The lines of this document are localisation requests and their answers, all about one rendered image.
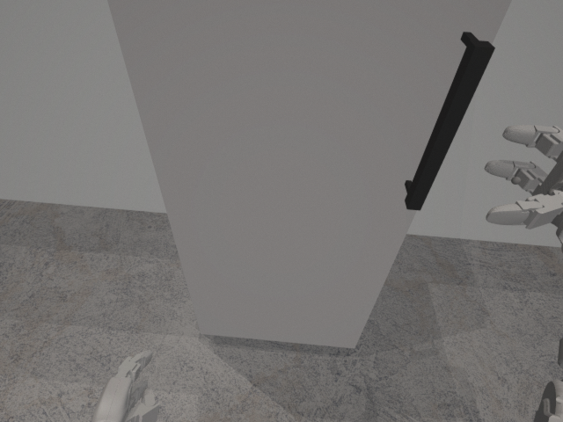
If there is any handle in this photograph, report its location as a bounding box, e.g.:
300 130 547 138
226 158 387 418
405 32 495 210

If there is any robot right upper arm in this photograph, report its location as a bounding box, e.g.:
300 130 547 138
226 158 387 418
534 379 563 422

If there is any fridge door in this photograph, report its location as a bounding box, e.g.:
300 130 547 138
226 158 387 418
107 0 512 349

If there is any right robot hand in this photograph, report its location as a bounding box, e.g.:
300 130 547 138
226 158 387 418
485 125 563 229

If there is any left robot hand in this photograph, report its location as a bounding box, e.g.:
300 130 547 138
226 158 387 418
91 350 160 422

